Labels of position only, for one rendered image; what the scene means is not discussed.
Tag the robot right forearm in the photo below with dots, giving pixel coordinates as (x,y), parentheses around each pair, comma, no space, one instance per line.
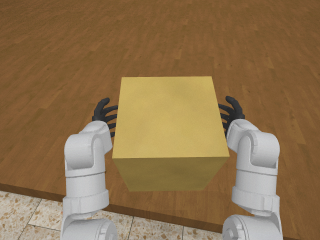
(257,167)

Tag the carton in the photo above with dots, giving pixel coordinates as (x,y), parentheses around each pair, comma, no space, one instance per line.
(169,134)

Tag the robot left upper arm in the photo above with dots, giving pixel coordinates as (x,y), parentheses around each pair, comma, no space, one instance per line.
(91,229)

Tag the robot right hand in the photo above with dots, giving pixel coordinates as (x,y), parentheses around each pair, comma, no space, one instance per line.
(234,114)

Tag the robot left hand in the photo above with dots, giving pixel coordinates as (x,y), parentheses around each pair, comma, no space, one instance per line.
(100,112)

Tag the robot right upper arm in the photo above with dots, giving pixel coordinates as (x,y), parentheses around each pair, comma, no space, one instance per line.
(243,227)

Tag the robot left forearm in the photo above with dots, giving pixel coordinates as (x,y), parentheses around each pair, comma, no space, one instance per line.
(84,155)

